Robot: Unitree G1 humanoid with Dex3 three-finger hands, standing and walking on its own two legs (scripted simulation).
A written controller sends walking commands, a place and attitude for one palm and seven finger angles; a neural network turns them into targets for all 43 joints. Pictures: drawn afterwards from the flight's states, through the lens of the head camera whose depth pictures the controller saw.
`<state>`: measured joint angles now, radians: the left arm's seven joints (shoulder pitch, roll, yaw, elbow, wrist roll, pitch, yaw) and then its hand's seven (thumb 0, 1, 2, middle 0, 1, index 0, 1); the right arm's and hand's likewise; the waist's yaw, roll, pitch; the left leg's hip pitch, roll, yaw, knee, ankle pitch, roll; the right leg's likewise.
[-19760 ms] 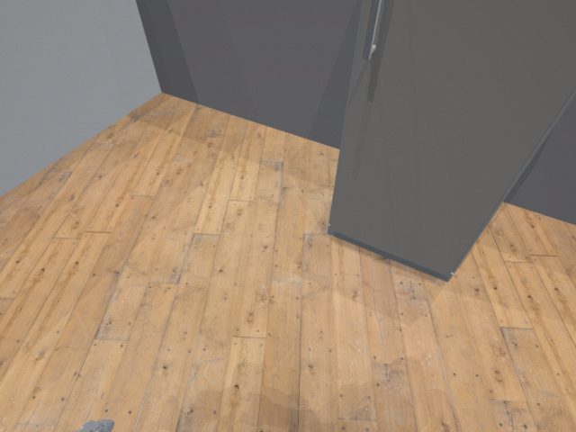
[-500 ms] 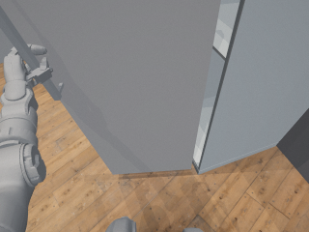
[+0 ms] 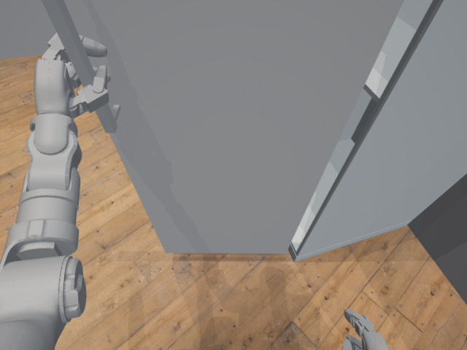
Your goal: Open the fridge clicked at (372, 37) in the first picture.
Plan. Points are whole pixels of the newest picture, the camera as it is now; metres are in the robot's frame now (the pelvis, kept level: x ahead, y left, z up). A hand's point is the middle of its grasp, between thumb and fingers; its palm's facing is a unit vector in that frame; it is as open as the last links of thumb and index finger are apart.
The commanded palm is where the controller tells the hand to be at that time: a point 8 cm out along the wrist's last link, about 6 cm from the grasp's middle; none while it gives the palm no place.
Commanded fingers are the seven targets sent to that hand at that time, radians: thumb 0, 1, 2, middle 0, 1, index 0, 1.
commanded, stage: stop walking and hold the door back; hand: left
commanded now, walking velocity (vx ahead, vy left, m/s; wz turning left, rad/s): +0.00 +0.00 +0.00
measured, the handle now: (79, 39) +0.49 +0.24 +0.25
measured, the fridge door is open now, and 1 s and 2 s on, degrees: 72 70 67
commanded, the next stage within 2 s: loosen the grip on the handle in 0.18 s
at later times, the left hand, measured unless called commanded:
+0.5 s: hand (94, 83) +0.45 +0.22 +0.21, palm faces +0.24 -0.95 -0.21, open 7.6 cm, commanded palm +0.41 +0.27 +0.19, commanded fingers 0.00 -0.55 0.20 -0.42 -1.37 -0.42 -1.37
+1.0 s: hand (95, 90) +0.47 +0.24 +0.18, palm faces +0.23 -0.96 -0.18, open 14.4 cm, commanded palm +0.43 +0.29 +0.19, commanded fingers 0.00 -0.55 0.20 -0.25 -1.15 -0.25 -1.15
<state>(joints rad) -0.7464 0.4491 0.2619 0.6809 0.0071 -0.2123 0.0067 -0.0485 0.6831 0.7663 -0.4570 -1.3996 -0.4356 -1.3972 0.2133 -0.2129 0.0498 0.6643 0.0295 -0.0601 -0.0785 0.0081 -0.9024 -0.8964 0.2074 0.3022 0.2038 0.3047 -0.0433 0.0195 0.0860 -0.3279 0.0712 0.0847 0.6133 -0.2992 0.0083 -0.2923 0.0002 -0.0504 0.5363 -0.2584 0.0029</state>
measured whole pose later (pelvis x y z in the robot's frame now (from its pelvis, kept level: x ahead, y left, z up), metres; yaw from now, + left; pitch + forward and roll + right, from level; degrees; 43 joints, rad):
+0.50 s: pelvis -0.02 -0.01 +0.00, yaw +0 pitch +4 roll +0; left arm -0.91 0.53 0.36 1.04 0.08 -0.25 -0.04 -0.04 0.33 0.64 -0.46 -1.40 -0.45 -1.40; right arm 0.35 -0.31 -0.02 0.70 0.00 -0.13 -0.04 0.01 -0.90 -0.90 0.21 0.30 0.20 0.30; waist -0.10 -0.02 -0.03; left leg -0.41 0.05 0.10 0.56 -0.22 0.01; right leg -0.41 -0.02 -0.04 0.56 -0.23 0.00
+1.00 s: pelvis +0.00 +0.00 +0.00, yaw +0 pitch +7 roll -1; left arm -0.81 0.50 0.36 0.90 0.01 -0.22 -0.08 -0.01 -0.55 0.21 -0.36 -1.22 -0.29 -1.18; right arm 0.34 -0.27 0.01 0.70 0.02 -0.11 -0.06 0.01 -0.90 -0.90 0.21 0.30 0.20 0.30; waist -0.07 0.00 -0.04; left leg -0.44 0.04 0.07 0.59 -0.27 0.01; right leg -0.43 -0.02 -0.04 0.56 -0.26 0.00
